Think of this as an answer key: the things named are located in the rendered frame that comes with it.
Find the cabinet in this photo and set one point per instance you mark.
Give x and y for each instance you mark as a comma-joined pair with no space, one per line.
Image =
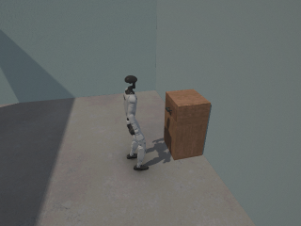
185,137

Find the right robot thigh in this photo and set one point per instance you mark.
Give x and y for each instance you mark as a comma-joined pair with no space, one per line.
132,132

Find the robot torso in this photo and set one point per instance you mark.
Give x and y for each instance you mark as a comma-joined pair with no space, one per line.
126,105

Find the robot right hand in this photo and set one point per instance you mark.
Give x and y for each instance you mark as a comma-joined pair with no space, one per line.
139,138

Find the right robot forearm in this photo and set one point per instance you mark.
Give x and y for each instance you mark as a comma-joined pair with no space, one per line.
133,123

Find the drawer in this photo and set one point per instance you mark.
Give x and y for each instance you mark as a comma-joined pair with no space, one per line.
174,111

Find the right robot upper arm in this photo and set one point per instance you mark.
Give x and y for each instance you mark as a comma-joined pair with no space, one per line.
131,105

